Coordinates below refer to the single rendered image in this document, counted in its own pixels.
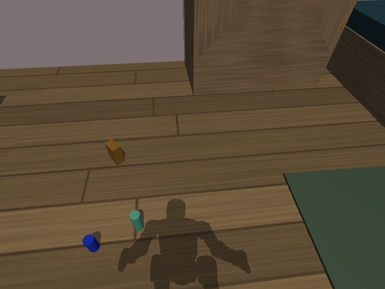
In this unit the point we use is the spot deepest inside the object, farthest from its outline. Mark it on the bed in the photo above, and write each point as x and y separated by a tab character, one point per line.
358	60

